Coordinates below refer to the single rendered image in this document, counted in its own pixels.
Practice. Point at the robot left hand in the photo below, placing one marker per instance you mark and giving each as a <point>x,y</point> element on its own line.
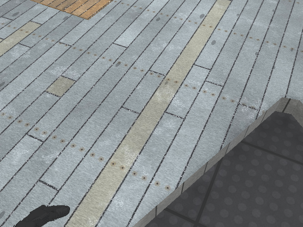
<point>43,214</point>

